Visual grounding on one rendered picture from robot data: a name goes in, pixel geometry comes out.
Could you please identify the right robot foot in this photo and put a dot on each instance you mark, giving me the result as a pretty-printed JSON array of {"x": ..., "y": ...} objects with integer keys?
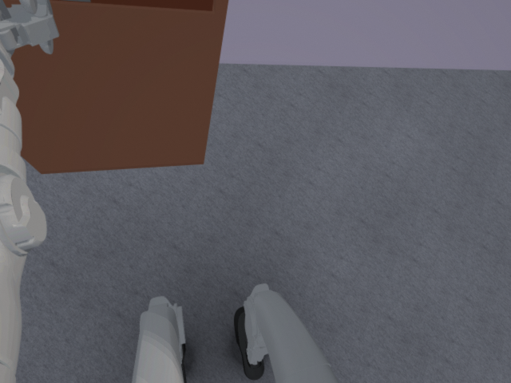
[{"x": 252, "y": 371}]

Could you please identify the robot right thigh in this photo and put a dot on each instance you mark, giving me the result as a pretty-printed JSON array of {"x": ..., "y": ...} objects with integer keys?
[{"x": 294, "y": 354}]

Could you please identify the left robot forearm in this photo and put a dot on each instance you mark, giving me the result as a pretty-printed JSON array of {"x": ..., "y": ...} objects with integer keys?
[{"x": 11, "y": 162}]

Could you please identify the cabinet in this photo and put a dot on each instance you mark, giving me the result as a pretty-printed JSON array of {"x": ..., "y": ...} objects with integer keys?
[{"x": 125, "y": 87}]

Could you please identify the robot left upper arm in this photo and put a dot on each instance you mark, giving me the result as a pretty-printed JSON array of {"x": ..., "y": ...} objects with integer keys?
[{"x": 22, "y": 227}]

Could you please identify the left robot hand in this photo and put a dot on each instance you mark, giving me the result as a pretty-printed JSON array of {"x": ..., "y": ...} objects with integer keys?
[{"x": 30, "y": 23}]

